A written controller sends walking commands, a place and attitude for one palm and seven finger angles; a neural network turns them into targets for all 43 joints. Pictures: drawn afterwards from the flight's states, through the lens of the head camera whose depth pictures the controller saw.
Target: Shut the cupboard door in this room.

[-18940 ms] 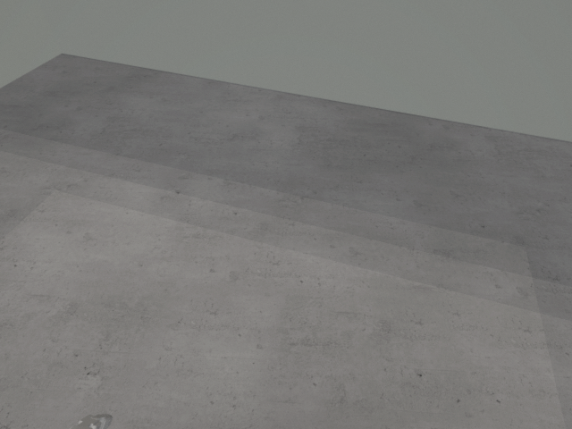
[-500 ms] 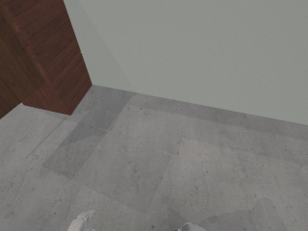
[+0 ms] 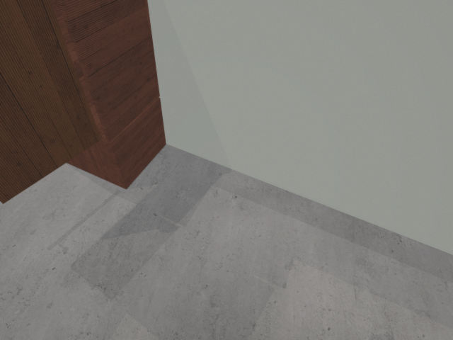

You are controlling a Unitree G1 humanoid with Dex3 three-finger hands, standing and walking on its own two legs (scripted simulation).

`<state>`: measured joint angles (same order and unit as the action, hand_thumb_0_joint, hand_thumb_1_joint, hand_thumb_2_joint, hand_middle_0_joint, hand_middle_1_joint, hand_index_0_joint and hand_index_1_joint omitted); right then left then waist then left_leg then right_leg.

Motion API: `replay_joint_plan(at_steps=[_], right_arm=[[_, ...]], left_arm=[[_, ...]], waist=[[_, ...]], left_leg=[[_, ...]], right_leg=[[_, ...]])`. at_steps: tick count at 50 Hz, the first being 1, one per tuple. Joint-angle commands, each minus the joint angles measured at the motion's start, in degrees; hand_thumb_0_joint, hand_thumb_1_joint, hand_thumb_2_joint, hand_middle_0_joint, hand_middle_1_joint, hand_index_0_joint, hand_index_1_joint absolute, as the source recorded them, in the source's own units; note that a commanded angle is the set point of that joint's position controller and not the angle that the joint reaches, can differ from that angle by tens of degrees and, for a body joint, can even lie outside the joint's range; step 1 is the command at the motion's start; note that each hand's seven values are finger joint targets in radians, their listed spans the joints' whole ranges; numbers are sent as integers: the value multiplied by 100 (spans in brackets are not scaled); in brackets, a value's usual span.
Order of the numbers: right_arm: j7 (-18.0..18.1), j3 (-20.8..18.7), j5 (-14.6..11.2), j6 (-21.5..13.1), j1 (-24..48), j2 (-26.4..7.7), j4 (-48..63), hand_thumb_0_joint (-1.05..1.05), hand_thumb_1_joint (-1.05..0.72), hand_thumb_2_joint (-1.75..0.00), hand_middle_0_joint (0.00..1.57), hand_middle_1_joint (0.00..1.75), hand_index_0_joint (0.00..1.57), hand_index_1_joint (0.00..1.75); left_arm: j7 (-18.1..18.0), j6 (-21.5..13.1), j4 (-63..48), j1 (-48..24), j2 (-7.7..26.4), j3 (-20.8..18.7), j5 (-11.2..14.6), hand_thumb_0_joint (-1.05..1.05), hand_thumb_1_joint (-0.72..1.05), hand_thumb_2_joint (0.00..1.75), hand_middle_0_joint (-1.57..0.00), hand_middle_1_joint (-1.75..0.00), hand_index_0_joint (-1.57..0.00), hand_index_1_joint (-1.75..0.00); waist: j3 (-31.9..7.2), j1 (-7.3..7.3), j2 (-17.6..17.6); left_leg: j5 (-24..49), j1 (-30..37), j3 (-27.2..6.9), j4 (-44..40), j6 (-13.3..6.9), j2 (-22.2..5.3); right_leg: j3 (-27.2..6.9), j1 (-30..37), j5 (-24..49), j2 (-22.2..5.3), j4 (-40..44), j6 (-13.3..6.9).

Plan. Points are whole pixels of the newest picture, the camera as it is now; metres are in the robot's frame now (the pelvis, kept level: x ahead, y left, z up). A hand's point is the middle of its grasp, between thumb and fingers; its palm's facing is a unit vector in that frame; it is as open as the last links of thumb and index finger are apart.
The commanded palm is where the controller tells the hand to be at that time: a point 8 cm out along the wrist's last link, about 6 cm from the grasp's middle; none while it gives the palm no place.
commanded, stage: walk to a spot facing it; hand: left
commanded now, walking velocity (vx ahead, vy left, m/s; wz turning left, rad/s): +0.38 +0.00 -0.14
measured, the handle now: out of the picture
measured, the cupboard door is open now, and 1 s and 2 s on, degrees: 80 80 80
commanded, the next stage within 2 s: turn to face it in 0.32 s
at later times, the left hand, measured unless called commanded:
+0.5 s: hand (193, 246) +0.35 +0.10 -0.17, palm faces -0.09 -0.97 -0.20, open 7.4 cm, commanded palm none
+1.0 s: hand (166, 261) +0.31 +0.16 -0.19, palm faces +0.25 -0.95 -0.20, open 7.4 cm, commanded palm none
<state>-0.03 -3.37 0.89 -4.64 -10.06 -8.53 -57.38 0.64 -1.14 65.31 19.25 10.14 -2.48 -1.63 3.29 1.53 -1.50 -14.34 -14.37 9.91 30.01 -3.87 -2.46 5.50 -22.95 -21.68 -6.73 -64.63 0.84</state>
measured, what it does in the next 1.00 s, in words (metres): walks ahead: right foot, then left foot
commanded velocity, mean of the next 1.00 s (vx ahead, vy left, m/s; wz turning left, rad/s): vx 0.12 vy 0.00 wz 0.30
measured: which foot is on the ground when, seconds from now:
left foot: down 0.00-0.42, up 0.44-0.92, down 0.94-1.00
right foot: up 0.00-0.42, down 0.44-0.94, up 0.96-1.00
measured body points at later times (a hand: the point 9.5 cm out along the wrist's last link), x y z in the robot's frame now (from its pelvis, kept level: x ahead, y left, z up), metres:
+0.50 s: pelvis +0.22 -0.06 -0.02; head +0.26 -0.08 +0.43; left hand +0.36 +0.15 -0.16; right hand +0.10 -0.25 -0.18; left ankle +0.07 +0.07 -0.66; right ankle +0.30 -0.15 -0.74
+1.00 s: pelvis +0.31 -0.04 -0.01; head +0.35 +0.00 +0.43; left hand +0.30 +0.21 -0.18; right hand +0.48 -0.27 -0.14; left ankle +0.32 +0.06 -0.74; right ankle +0.30 -0.16 -0.70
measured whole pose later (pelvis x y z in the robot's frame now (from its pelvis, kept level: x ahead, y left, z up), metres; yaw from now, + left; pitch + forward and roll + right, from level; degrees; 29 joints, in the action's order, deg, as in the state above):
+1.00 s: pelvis +0.31 -0.04 -0.01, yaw +12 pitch +0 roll -1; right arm -1.2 -3.4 1.1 0.7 -6.3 -12.7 -52.7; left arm -0.8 2.0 56.7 11.6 13.1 -3.3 -1.1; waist 5.5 0.9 -2.9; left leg -17.0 -20.0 6.1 37.5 -1.8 -2.4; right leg 12.7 -19.6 -32.0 -8.0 -52.1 3.1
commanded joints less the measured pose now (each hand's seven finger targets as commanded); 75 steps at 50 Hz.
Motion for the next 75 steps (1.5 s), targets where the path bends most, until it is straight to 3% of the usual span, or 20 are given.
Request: replay_joint_plan(at_steps=[1, 15, 19, 20, 21, 22, 23, 25, 29, 42, 45, 46, 47, 49, 53, 65, 66, 68, 72, 75], right_arm=[[86, -86, 26, -34, -963, -587, -172, 0, -90, -90, 20, 30, 20, 30], [175, -55, 67, -42, -1885, -663, -681, 0, -90, -90, 20, 30, 20, 30], [182, -83, 27, 10, -1622, -885, -745, 0, -90, -90, 20, 30, 20, 30], [151, -86, -16, -1, -1507, -892, -710, 0, -90, -90, 20, 30, 20, 30], [98, -50, -102, -15, -1659, -567, -630, 0, -90, -90, 20, 30, 20, 30], [124, -8, -140, 24, -1823, -352, -508, 0, -90, -90, 20, 30, 20, 30], [158, -8, -164, 138, -1609, -376, -488, 0, -90, -90, 20, 30, 20, 30], [112, -12, -68, 261, -1190, -251, -499, 0, -90, -90, 20, 30, 20, 30], [45, -6, 1, 555, -1637, -81, -568, 0, -90, -90, 20, 30, 20, 30], [-144, -34, 9, 603, 272, -552, 542, 0, -90, -90, 20, 30, 20, 30], [-133, -99, 47, 557, -73, -844, 584, 0, -90, -90, 20, 30, 20, 30], [-112, -215, 75, 505, -455, -1298, 560, 0, -90, -90, 20, 30, 20, 30], [-70, -343, 69, 503, -874, -1875, 550, 0, -90, -90, 20, 30, 20, 30], [38, -330, 27, 535, -875, -1815, 445, 0, -90, -90, 20, 30, 20, 30], [69, -210, 15, 465, -31, -1475, 744, 0, -90, -90, 20, 30, 20, 30], [-11, -384, 36, 633, 280, -1608, 865, 0, -90, -90, 20, 30, 20, 30], [-19, -376, 2, 639, 347, -1525, 911, 0, -90, -90, 20, 30, 20, 30], [-84, -276, -50, 636, 342, -932, 1142, 0, -90, -90, 20, 30, 20, 30], [-169, -355, 55, 829, 16, -1103, 720, 0, -90, -90, 20, 30, 20, 30], [-193, -297, 44, 826, -76, -1030, 667, 0, -90, -90, 20, 30, 20, 30]], left_arm=[[7, -55, -477, -63, 135, -113, -33, 0, 90, 90, -20, -30, -20, -30], [106, -30, -1239, -1858, 97, -69, 53, 0, 90, 90, -20, -30, -20, -30], [43, -159, -824, -423, 337, -117, 29, 0, 90, 90, -20, -30, -20, -30], [13, -242, -528, 460, 626, -198, -7, 0, 90, 90, -20, -30, -20, -30], [-85, -300, -298, 1205, 1232, -339, -34, 0, 90, 90, -20, -30, -20, -30], [-104, -300, -205, 1342, 1575, -354, 95, 0, 90, 90, -20, -30, -20, -30], [-145, -285, -387, 817, 1446, -347, 136, 0, 90, 90, -20, -30, -20, -30], [-173, -278, -636, -196, 883, -170, 131, 0, 90, 90, -20, -30, -20, -30], [-211, -289, -850, -912, 496, -91, 72, 0, 90, 90, -20, -30, -20, -30], [-221, -11, -1050, -543, 1148, -293, 27, 0, 90, 90, -20, -30, -20, -30], [-192, 62, -1134, -493, 1221, -339, 74, 0, 90, 90, -20, -30, -20, -30], [-162, 92, -1260, -471, 1091, -333, 109, 0, 90, 90, -20, -30, -20, -30], [-126, 99, -1589, -729, 734, -222, 140, 0, 90, 90, -20, -30, -20, -30], [-204, 193, -1738, -1227, 778, -222, 90, 0, 90, 90, -20, -30, -20, -30], [-120, 199, -1510, -879, 807, -255, 104, 0, 90, 90, -20, -30, -20, -30], [-178, 183, -1737, -632, 875, -202, 161, 0, 90, 90, -20, -30, -20, -30], [-190, 138, -1694, -379, 984, -231, 149, 0, 90, 90, -20, -30, -20, -30], [-261, 60, -1770, -218, 1877, -377, 4, 0, 90, 90, -20, -30, -20, -30], [-256, 61, -2040, -1282, 1195, -205, 67, 0, 90, 90, -20, -30, -20, -30], [-269, 17, -2008, -1055, 1069, -194, 52, 0, 90, 90, -20, -30, -20, -30]], waist=[[-16, -175, 630], [594, -457, 701], [-219, 240, 729], [-734, 632, 496], [-1418, 805, -645], [-1646, 527, -1011], [-1521, 438, -710], [-356, 108, -10], [-311, -454, -434], [-256, 46, -557], [-611, -194, -85], [-947, -420, 976], [-936, -621, 2334], [-1030, -638, 1749], [-851, -226, 846], [-773, -67, 1044], [-826, 69, 775], [-660, 197, -1617], [35, -362, -800], [-255, -291, -943]], left_leg=[[659, 759, -1305, -2059, -217, -1402], [3068, 1864, -341, -1736, -334, -1481], [5083, 1850, -74, -36, -86, -1350], [4477, 1141, 39, 1156, 105, -1089], [1842, -296, 191, 2882, 315, -464], [-1991, -1290, -316, 4517, 459, 249], [-1822, -1288, -1086, 4951, 377, -4], [-959, -1431, -1243, 4815, 374, -378], [-454, -965, -1009, 3883, 615, -427], [-675, -1106, -424, 1311, 653, -340], [293, 80, -305, -113, 542, -168], [1856, 1092, -1352, -619, 162, -863], [4373, 1729, -3096, -828, -700, -2186], [3815, 1547, -3016, -738, -896, -2073], [3388, 1066, -1989, -787, -499, -1242], [2310, 24, -2669, -425, -347, -793], [1816, -399, -2584, -106, -127, -554], [-1811, -2103, -1220, 2068, 648, 712], [-771, -1821, -1403, 4334, 670, 132], [-555, -1818, -1178, 4090, 817, 81]], right_leg=[[-288, -1155, 862, -273, -272, 95], [122, -1458, 1284, 75, 2392, -112], [478, 635, 1334, 632, 3259, -419], [333, 2067, 1920, 493, 3569, -494], [-1271, 3541, 3571, -929, 3500, -900], [-2677, 3882, 5625, -2109, 3864, -1549], [-2553, 3150, 4966, -2180, 4200, -1604], [-1593, 1488, 3322, -1721, 4625, -1143], [-123, 420, 2879, -1239, 4958, -726], [340, 1669, 2862, -1663, 4261, -817], [732, 1463, 2876, -1426, 3041, -375], [939, 534, 1846, -949, 1952, 20], [858, -888, -1616, -147, 708, 426], [-160, -1234, -1579, -66, -167, 396], [-343, -884, -274, -25, -49, 471], [-190, 910, 261, 502, 3118, 422], [-215, 1555, 864, 407, 3930, 385], [-2502, 2315, 1752, -2049, 4923, -568], [-1023, 741, 1269, -1296, 4826, -613], [-462, 1337, 2140, -1153, 4615, -579]])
